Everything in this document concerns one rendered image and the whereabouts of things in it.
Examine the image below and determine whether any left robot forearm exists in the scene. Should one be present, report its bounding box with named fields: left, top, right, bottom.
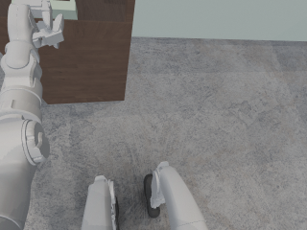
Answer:
left=0, top=41, right=43, bottom=125

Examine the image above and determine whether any robot right shin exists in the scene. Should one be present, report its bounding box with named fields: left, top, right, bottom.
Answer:
left=150, top=161, right=169, bottom=208

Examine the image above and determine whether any robot left hand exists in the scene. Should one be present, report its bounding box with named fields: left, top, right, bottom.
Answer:
left=7, top=0, right=64, bottom=51

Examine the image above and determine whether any handle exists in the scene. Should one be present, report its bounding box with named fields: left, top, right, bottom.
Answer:
left=12, top=0, right=78, bottom=20

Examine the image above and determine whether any robot left upper arm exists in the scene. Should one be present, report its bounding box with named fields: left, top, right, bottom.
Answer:
left=0, top=119, right=50, bottom=230

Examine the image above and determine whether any left robot thigh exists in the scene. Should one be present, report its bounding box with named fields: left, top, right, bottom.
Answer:
left=81, top=179, right=116, bottom=230

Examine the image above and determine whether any cabinet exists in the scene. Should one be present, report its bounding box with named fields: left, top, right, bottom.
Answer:
left=0, top=0, right=135, bottom=104

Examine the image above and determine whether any drawer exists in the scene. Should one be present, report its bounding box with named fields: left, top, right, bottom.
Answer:
left=0, top=0, right=126, bottom=22

